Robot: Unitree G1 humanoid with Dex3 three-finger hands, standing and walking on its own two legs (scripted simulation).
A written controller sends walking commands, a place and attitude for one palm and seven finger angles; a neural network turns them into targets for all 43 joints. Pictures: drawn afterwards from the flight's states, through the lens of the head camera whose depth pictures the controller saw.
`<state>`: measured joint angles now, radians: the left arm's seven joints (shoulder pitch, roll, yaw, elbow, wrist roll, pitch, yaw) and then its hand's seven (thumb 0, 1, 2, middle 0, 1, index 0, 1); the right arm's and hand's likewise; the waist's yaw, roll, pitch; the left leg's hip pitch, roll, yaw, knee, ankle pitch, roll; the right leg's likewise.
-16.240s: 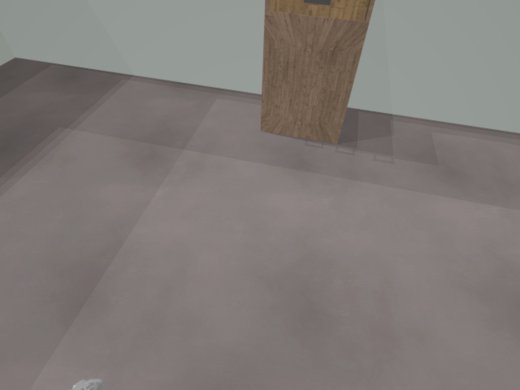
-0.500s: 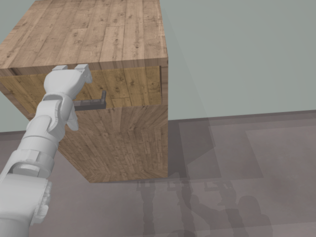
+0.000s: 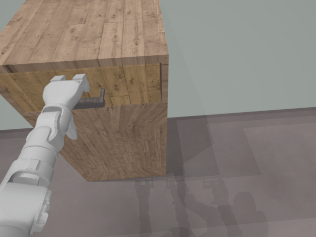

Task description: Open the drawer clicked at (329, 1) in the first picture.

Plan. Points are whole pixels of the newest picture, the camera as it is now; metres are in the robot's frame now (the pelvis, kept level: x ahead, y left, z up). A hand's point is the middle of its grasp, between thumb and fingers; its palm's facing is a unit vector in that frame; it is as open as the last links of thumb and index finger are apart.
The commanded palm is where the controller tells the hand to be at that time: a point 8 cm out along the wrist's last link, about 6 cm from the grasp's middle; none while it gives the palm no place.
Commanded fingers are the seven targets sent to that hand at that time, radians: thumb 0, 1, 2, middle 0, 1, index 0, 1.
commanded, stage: lower the fingers behind the handle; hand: left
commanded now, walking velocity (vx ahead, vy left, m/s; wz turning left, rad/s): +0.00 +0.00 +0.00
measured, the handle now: (84, 98) +0.49 +0.24 +0.05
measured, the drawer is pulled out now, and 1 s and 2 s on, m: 0.00 0.00 0.00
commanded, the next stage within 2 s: lift the fingers back up to retry in 1.10 s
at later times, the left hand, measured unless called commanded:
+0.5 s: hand (73, 109) +0.44 +0.25 +0.06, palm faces -0.02 +0.00 -1.00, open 13.8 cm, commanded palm +0.41 +0.25 +0.09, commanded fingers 0.00 -0.50 0.30 -0.30 -1.20 -0.30 -1.20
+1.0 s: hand (73, 110) +0.44 +0.25 +0.05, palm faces -0.01 +0.02 -1.00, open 13.8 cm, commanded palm +0.42 +0.25 +0.08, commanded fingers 0.00 -0.50 0.30 -0.30 -1.20 -0.30 -1.20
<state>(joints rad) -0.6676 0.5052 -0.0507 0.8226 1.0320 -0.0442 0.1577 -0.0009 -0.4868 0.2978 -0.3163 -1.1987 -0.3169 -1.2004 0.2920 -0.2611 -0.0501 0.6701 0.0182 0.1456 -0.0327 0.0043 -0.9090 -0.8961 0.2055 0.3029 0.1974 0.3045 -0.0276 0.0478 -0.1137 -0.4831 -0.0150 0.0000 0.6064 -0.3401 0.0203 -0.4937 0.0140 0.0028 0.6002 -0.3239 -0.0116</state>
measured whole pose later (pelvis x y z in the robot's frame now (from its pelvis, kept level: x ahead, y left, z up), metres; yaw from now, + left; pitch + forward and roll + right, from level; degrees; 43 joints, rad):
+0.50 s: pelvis -0.01 +0.00 -0.01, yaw -1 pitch +14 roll +0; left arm -0.71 0.52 -0.04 0.93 1.06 -0.07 0.23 0.00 -0.49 0.30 -0.31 -1.27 -0.32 -1.20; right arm 0.32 -0.26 -0.05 0.67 0.01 0.15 -0.03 0.00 -0.91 -0.90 0.21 0.30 0.20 0.30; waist -0.05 0.04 -0.14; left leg -0.57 -0.01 0.01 0.67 -0.35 0.02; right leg -0.58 0.02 0.01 0.65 -0.33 -0.01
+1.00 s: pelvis -0.03 +0.00 -0.01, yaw -1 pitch +15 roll -1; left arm -0.77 0.52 -0.07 0.98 1.06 -0.04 0.26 0.00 -0.49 0.30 -0.25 -1.32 -0.32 -1.20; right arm 0.35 -0.27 -0.03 0.66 0.02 0.13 -0.04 0.00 -0.91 -0.90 0.21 0.30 0.20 0.30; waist -0.06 0.04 -0.14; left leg -0.64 -0.01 0.01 0.73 -0.36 0.03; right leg -0.64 0.02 0.01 0.70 -0.32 -0.01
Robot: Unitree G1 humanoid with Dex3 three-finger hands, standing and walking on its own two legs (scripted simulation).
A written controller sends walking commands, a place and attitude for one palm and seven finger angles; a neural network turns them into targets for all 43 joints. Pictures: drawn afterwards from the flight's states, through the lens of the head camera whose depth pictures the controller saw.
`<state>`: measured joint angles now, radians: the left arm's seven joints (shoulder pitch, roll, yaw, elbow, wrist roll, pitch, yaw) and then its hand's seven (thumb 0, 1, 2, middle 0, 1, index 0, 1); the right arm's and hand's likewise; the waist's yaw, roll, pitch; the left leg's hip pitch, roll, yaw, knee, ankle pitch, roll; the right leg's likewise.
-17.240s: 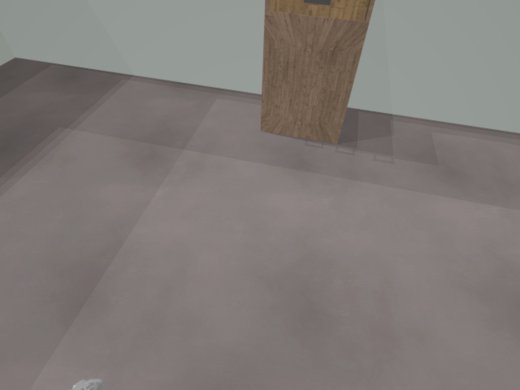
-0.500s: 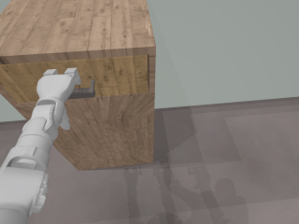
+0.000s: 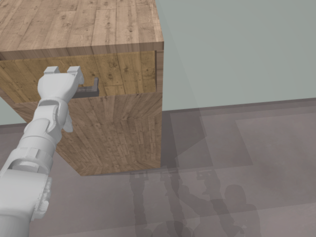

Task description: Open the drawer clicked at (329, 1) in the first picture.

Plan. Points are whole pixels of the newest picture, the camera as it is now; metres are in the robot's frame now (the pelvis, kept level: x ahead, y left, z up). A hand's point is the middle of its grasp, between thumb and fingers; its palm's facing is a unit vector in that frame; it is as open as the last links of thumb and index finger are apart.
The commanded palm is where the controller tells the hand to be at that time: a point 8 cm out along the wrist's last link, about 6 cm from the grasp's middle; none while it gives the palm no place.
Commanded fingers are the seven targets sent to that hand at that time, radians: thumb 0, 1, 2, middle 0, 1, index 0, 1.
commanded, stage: lower the fingers behind the handle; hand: left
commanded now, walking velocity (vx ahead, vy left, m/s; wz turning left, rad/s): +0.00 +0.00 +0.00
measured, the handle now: (77, 87) +0.51 +0.24 +0.06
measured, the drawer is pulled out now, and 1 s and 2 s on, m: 0.00 0.00 0.00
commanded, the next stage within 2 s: lift the fingers back up to retry in 0.10 s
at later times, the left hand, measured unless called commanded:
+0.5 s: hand (66, 96) +0.47 +0.25 +0.07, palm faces -0.03 +0.00 -1.00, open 13.8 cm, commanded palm +0.44 +0.25 +0.14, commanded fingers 0.00 -0.50 0.30 -0.30 -1.20 -0.30 -1.20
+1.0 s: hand (61, 85) +0.46 +0.25 +0.12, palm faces -0.03 -0.01 -1.00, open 13.8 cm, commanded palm +0.44 +0.25 +0.18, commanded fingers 0.00 -0.50 0.30 -0.30 -1.20 -0.30 -1.20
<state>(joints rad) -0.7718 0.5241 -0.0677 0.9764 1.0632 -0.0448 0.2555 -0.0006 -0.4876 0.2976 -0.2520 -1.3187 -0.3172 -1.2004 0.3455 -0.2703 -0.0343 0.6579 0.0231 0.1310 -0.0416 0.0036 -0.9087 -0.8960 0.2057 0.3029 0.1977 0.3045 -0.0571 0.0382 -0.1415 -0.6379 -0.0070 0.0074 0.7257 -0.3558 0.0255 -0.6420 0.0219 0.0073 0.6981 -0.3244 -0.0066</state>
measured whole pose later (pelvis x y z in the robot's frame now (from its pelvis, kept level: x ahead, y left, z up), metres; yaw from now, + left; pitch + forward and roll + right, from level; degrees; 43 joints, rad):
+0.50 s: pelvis +0.01 +0.00 +0.00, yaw +0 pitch +15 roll -1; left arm -0.76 0.52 -0.05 0.93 1.05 -0.05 0.20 0.00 -0.49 0.30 -0.32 -1.29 -0.32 -1.20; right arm 0.35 -0.26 -0.04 0.66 0.02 0.12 -0.04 0.00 -0.91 -0.90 0.21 0.30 0.20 0.30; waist -0.06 0.05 -0.13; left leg -0.60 -0.01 0.01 0.70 -0.35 0.03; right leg -0.60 0.02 0.01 0.66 -0.32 0.00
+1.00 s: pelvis +0.03 +0.00 +0.02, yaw +1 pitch +10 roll +0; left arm -0.67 0.50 -0.10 0.70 0.98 0.03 0.04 0.00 -0.49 0.30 -0.32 -1.20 -0.32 -1.20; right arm 0.24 -0.27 -0.02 0.64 0.04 0.16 -0.03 0.00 -0.91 -0.90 0.21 0.30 0.20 0.30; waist 0.00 0.07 -0.11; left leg -0.42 -0.02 -0.01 0.57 -0.34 0.03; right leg -0.42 0.01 0.00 0.56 -0.32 -0.01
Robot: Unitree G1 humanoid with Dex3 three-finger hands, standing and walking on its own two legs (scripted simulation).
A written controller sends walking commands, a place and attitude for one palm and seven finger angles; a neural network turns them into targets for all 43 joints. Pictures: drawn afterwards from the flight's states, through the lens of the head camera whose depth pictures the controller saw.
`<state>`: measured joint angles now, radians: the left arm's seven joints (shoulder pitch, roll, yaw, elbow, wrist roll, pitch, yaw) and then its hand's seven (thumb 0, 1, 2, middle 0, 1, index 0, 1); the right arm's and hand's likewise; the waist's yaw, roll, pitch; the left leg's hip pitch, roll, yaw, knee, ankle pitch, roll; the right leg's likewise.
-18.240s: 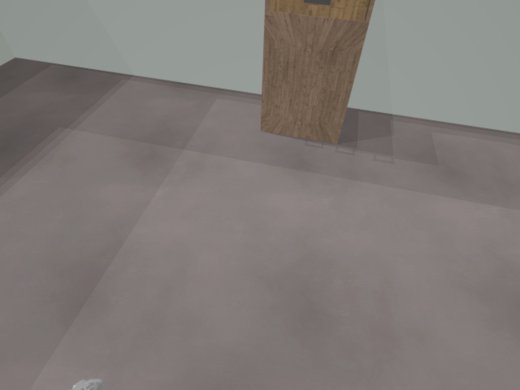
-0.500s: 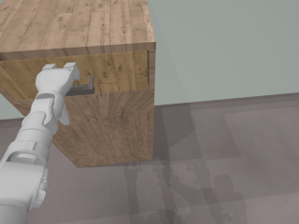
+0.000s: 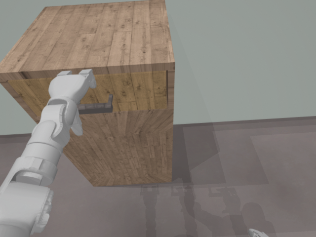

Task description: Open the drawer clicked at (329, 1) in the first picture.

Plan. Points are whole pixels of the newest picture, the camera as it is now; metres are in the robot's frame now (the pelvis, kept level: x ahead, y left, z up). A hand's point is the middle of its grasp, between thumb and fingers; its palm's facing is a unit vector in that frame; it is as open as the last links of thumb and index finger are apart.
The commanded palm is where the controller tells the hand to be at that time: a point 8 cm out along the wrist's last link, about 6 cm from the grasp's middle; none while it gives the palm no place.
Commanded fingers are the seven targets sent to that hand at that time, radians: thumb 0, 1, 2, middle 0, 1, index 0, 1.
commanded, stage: re-aim the fingers above the handle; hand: left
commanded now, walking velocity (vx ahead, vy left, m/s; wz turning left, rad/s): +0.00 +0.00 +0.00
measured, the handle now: (93, 103) +0.49 +0.23 +0.04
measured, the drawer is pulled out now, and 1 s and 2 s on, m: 0.00 0.00 0.00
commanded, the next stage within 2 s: none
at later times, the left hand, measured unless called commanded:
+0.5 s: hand (83, 102) +0.44 +0.23 +0.10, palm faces -0.04 -0.02 -1.00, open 13.8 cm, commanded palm +0.42 +0.24 +0.16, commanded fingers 0.00 -0.50 0.30 -0.30 -1.20 -0.30 -1.20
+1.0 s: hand (79, 102) +0.44 +0.24 +0.10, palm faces -0.03 +0.00 -1.00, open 13.8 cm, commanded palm +0.41 +0.24 +0.16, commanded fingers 0.00 -0.50 0.30 -0.30 -1.20 -0.30 -1.20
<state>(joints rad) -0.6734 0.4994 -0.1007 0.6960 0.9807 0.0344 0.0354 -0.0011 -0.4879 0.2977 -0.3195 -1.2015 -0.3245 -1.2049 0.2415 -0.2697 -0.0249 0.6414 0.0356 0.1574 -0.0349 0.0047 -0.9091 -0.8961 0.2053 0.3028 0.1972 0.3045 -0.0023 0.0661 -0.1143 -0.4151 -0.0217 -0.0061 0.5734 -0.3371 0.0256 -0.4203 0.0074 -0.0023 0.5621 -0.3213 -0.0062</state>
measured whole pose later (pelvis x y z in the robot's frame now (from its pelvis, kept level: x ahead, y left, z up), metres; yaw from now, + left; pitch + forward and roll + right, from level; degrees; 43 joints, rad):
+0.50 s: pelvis +0.00 -0.01 +0.00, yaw +0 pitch +11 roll +0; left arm -0.70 0.53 -0.07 0.75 0.98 -0.05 0.05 0.00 -0.49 0.30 -0.32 -1.20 -0.32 -1.20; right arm 0.29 -0.28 -0.04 0.67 0.03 0.16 -0.05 0.01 -0.91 -0.90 0.20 0.30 0.20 0.30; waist -0.02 0.06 -0.10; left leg -0.44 -0.01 -0.01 0.58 -0.34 0.01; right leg -0.45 0.02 -0.01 0.58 -0.32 -0.02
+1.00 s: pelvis -0.01 -0.01 +0.00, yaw +0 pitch +11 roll +0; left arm -0.71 0.53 -0.06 0.79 1.00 -0.03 0.08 0.00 -0.49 0.30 -0.32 -1.20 -0.32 -1.20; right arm 0.28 -0.27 -0.04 0.66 0.03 0.13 -0.05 0.00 -0.91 -0.90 0.21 0.30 0.20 0.30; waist -0.02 0.06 -0.10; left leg -0.44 -0.01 0.00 0.58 -0.33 0.02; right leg -0.45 0.01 0.00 0.58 -0.31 -0.01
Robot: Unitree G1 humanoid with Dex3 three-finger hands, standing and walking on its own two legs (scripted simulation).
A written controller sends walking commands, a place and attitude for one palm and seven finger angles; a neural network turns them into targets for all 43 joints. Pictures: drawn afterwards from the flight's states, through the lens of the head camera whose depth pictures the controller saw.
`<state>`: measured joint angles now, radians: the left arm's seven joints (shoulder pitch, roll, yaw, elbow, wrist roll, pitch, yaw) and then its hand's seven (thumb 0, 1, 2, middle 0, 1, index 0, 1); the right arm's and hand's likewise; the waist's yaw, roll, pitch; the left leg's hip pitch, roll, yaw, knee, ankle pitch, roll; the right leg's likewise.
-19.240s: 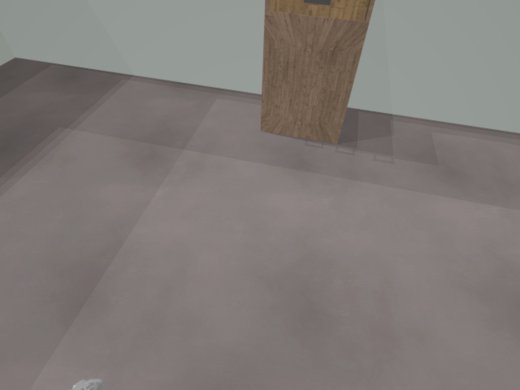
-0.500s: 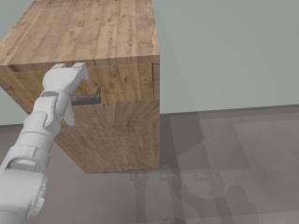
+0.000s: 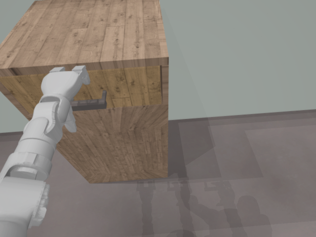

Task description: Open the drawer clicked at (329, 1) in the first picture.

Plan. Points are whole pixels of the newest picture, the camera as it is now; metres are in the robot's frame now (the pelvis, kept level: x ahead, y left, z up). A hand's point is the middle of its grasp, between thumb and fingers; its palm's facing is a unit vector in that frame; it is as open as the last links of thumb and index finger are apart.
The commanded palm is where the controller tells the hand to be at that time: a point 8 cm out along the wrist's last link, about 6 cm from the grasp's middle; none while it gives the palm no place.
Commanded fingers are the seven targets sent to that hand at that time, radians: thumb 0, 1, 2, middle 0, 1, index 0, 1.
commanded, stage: re-aim the fingers above the handle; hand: left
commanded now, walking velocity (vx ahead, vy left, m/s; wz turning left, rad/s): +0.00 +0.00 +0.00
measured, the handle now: (86, 99) +0.49 +0.24 +0.05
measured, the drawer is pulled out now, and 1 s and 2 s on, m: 0.00 0.00 0.00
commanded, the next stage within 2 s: lower the fingers behind the handle in 1.10 s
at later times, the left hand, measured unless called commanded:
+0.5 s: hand (70, 100) +0.44 +0.25 +0.10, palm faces -0.01 -0.02 -1.00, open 13.8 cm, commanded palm +0.41 +0.25 +0.16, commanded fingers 0.00 -0.50 0.30 -0.30 -1.20 -0.30 -1.20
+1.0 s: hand (68, 101) +0.43 +0.25 +0.10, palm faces -0.01 -0.02 -1.00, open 13.8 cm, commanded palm +0.41 +0.26 +0.16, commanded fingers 0.00 -0.50 0.30 -0.30 -1.20 -0.30 -1.20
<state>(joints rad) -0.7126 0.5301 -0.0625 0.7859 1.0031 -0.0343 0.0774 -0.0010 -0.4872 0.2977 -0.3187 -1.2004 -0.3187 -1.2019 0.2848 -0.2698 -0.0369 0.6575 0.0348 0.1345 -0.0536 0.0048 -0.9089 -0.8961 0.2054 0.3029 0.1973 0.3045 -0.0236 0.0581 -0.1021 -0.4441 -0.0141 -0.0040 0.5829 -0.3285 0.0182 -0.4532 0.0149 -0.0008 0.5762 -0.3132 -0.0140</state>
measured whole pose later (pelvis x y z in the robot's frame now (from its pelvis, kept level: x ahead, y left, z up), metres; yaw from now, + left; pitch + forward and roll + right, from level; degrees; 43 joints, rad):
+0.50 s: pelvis +0.00 +0.01 +0.00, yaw +0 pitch +11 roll +0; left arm -0.65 0.51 -0.07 0.69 0.99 0.00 0.07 0.00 -0.49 0.30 -0.32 -1.20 -0.32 -1.20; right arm 0.27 -0.27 -0.03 0.66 0.03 0.15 -0.04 0.01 -0.91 -0.90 0.21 0.30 0.20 0.30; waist -0.01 0.06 -0.11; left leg -0.43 -0.02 0.00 0.58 -0.34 0.02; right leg -0.44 0.01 0.00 0.57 -0.32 -0.01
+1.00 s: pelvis +0.00 +0.00 +0.00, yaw +0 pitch +11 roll +0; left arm -0.67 0.54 -0.05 0.72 0.99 -0.05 0.06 0.00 -0.49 0.30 -0.32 -1.20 -0.32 -1.20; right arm 0.28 -0.27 -0.04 0.66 0.03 0.14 -0.05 0.01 -0.91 -0.90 0.21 0.30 0.20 0.30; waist -0.01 0.06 -0.10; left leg -0.45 -0.02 -0.01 0.60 -0.33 0.02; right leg -0.45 0.01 0.00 0.58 -0.31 -0.01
